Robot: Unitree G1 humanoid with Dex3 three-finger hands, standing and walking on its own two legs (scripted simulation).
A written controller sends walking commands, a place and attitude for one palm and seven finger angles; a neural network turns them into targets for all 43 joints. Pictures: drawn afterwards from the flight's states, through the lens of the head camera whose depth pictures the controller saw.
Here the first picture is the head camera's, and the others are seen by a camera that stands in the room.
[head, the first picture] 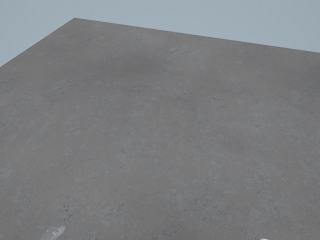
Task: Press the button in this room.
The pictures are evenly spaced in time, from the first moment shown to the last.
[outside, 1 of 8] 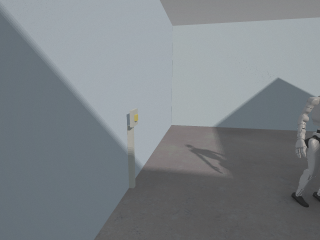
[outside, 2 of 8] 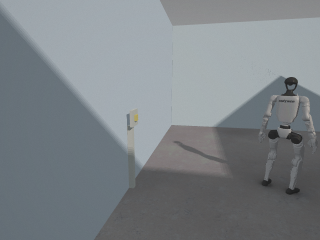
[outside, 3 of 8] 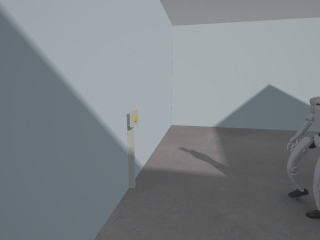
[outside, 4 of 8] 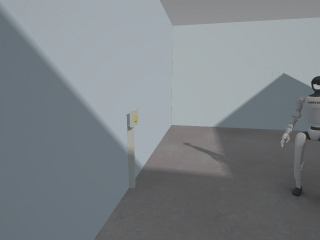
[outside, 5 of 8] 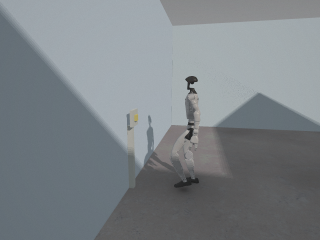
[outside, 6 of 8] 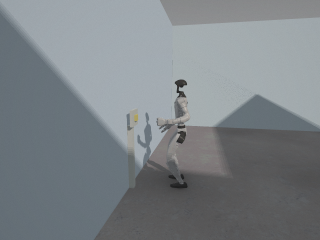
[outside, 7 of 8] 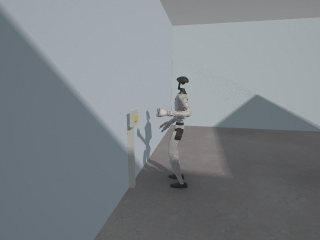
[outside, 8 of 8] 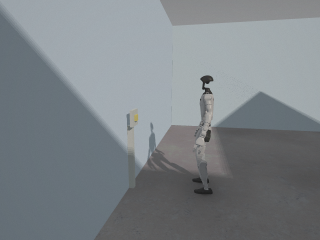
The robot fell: no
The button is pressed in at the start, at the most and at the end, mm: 0 13 0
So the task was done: yes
